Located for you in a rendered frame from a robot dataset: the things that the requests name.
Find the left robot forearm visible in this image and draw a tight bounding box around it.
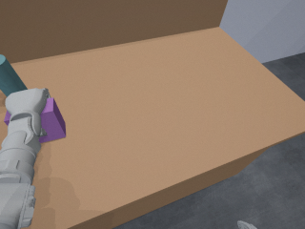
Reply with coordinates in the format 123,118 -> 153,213
0,110 -> 41,185

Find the left robot hand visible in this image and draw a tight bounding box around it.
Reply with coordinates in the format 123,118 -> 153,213
5,88 -> 51,137

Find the sponge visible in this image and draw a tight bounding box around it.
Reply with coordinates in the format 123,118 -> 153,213
4,97 -> 66,143

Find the left robot upper arm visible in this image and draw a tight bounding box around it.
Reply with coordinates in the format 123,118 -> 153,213
0,182 -> 36,229

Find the table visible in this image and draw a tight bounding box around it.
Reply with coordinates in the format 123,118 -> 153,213
0,0 -> 305,229

